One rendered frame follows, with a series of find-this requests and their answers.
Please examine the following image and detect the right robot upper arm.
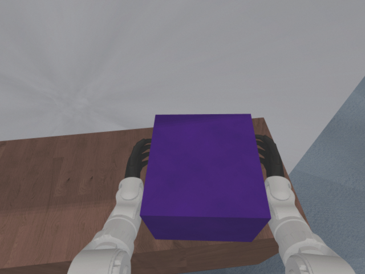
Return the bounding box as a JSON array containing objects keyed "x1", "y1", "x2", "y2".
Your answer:
[{"x1": 285, "y1": 253, "x2": 354, "y2": 274}]

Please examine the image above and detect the carton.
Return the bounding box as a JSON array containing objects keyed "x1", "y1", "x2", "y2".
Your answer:
[{"x1": 140, "y1": 114, "x2": 271, "y2": 242}]

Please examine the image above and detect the right robot forearm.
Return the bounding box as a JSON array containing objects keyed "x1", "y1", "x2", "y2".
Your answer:
[{"x1": 264, "y1": 176, "x2": 356, "y2": 274}]

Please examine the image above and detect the left robot hand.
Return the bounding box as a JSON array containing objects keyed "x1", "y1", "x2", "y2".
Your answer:
[{"x1": 124, "y1": 139, "x2": 152, "y2": 178}]

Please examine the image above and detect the left robot forearm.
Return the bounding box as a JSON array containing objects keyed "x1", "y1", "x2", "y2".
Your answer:
[{"x1": 67, "y1": 177, "x2": 144, "y2": 274}]

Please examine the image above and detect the right robot hand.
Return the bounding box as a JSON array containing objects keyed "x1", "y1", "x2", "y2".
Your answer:
[{"x1": 255, "y1": 135, "x2": 285, "y2": 178}]

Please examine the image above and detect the pedestal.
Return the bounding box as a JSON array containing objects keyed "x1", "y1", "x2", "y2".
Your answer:
[{"x1": 0, "y1": 118, "x2": 311, "y2": 274}]

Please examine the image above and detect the left robot upper arm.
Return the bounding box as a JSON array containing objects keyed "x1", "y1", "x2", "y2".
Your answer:
[{"x1": 69, "y1": 248, "x2": 131, "y2": 274}]

